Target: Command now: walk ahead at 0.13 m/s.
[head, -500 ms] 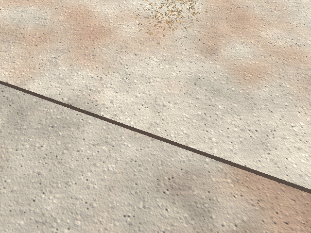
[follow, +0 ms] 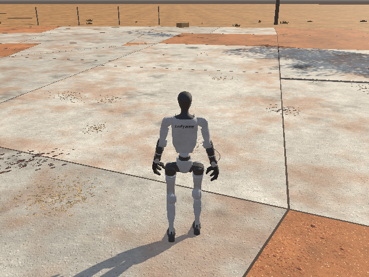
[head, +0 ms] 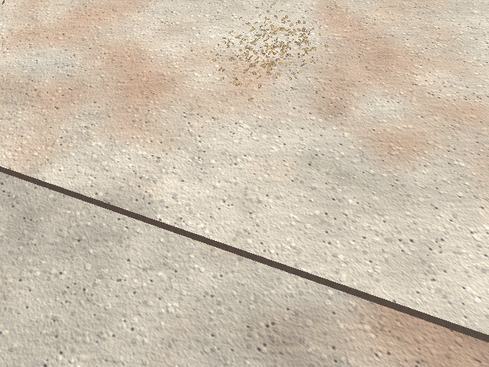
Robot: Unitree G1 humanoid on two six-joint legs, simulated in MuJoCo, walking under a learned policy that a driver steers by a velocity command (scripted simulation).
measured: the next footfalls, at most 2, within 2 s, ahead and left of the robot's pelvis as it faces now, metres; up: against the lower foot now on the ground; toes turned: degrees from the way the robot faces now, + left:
left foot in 0.68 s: +0.41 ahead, +0.14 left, +0.00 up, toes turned +3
right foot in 1.28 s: +0.72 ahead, -0.11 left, +0.00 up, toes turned -3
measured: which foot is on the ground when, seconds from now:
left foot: down 0.00-0.26, up 0.28-0.66, down 0.68-1.00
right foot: down 0.00-0.70, up 0.72-1.00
